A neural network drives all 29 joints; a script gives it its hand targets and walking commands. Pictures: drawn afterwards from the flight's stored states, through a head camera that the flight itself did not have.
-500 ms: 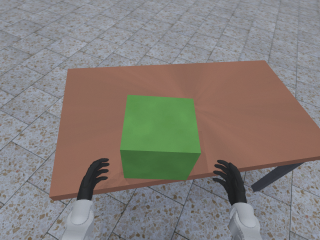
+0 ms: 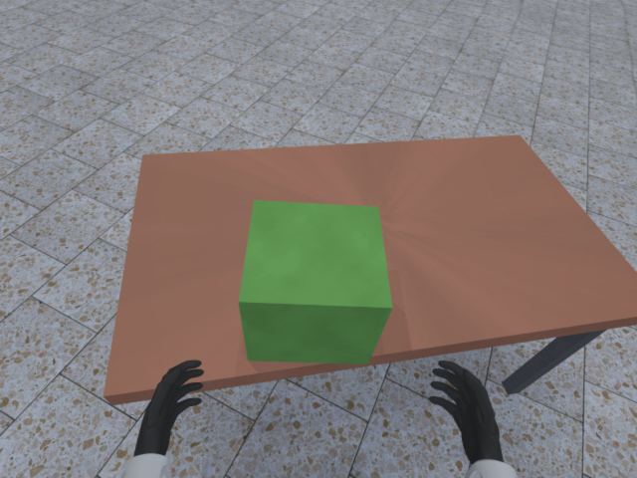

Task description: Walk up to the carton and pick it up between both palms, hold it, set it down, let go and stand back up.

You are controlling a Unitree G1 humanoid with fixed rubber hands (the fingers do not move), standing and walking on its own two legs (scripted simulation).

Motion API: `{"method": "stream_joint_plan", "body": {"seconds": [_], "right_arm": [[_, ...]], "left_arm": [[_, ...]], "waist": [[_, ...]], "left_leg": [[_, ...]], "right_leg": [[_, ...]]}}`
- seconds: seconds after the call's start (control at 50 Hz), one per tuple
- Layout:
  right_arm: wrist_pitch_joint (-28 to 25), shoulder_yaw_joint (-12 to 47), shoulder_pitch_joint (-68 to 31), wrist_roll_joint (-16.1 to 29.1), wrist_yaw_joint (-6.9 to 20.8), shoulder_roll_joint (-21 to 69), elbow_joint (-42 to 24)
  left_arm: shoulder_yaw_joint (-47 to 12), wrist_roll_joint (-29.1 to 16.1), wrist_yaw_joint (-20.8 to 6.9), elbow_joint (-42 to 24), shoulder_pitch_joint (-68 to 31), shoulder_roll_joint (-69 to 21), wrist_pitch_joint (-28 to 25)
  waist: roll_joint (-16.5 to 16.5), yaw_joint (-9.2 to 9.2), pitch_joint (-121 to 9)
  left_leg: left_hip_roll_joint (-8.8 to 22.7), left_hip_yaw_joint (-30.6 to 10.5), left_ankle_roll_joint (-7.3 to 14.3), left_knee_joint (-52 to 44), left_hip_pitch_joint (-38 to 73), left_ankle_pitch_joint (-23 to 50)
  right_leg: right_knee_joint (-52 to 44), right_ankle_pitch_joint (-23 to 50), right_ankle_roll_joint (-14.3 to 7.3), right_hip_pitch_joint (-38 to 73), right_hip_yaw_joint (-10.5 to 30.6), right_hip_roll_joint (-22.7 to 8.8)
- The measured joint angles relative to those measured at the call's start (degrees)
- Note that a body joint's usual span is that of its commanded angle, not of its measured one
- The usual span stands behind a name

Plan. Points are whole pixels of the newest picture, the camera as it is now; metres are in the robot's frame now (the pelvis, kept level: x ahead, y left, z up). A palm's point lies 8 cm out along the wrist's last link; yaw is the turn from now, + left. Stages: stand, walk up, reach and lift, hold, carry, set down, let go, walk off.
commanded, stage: set down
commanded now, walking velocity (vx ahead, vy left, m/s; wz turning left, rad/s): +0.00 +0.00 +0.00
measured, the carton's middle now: (312, 284) +0.45 +0.02 -0.08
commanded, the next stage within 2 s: let go in 1.72 s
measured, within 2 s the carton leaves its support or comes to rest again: neither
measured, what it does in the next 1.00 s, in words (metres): stands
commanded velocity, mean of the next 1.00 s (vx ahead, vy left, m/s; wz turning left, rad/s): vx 0.00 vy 0.00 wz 0.00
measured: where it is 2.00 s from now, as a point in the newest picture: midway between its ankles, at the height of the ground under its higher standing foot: outside the picture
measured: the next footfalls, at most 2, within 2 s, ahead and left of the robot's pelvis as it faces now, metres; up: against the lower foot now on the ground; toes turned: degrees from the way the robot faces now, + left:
none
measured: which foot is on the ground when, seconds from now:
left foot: down 0.00-1.00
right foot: down 0.00-1.00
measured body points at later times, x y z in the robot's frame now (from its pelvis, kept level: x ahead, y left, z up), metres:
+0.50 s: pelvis +0.01 +0.01 +0.00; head +0.05 +0.03 +0.45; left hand +0.22 +0.21 -0.08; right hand +0.23 -0.19 -0.05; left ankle +0.06 +0.07 -0.72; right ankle +0.00 -0.13 -0.72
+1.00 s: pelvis +0.03 -0.03 +0.02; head +0.06 -0.02 +0.47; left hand +0.20 +0.19 -0.08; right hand +0.22 -0.22 -0.07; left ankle +0.06 +0.07 -0.72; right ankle +0.00 -0.13 -0.72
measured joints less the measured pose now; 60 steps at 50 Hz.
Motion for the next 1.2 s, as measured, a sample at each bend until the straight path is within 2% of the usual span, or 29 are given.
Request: {"method": "stream_joint_plan", "body": {"seconds": [0.18, 0.36, 0.56, 0.82, 1.04, 1.2], "right_arm": [[2.30, -0.01, 0.08, 0.01, -0.52, 0.00, -1.17], [4.91, 0.00, 0.11, 0.00, -0.79, 0.00, -1.17], [6.23, -0.01, 1.08, 0.00, -0.56, 0.00, -1.12], [9.12, 0.01, 3.36, -2.14, -0.78, 0.00, -1.11], [13.24, 0.00, 3.36, -5.68, -2.83, 0.00, -1.08], [15.65, 0.01, 3.35, -6.74, -3.26, 0.00, -1.26]], "left_arm": [[-1.29, -0.45, 1.08, -0.24, -0.05, 0.02, 0.90], [-1.90, -0.44, 2.08, -1.39, 0.26, 0.01, 4.59], [-2.36, -0.44, 2.28, -5.83, 4.30, 0.02, 9.35], [-0.35, -0.44, -0.20, -7.71, 7.25, 0.03, 15.07], [2.78, -0.45, -3.30, -7.70, 6.92, 0.13, 20.65], [3.39, -0.44, -3.86, -7.72, 5.99, 1.01, 23.88]], "waist": [[-0.18, 0.00, 2.66], [-0.59, 0.01, 4.22], [-0.59, 0.01, 4.76], [-0.59, 0.00, 4.77], [-0.59, 0.00, 4.79], [-0.59, 0.00, 4.79]], "left_leg": [[-0.43, 0.00, 0.00, 0.00, 2.88, -0.23], [-1.12, 0.00, 0.02, -0.12, 4.80, -0.96], [-1.27, -0.01, 0.36, -2.27, 7.77, -1.05], [-1.47, -0.05, 0.37, -7.43, 13.14, 0.48], [-1.47, -0.06, -0.28, -11.86, 14.95, 3.08], [-1.48, -0.06, -0.32, -13.30, 15.16, 4.10]], "right_leg": [[0.00, -0.19, 0.00, 2.95, 0.00, -0.41], [-0.15, -0.96, 0.00, 4.99, 0.00, -1.05], [-2.49, -1.05, 0.00, 8.02, 0.01, -1.13], [-5.60, -0.77, -0.99, 12.36, 0.00, -1.10], [-7.68, 0.59, -1.74, 13.00, 0.01, -0.96], [-8.75, 1.44, -1.80, 13.02, 0.01, -0.93]]}}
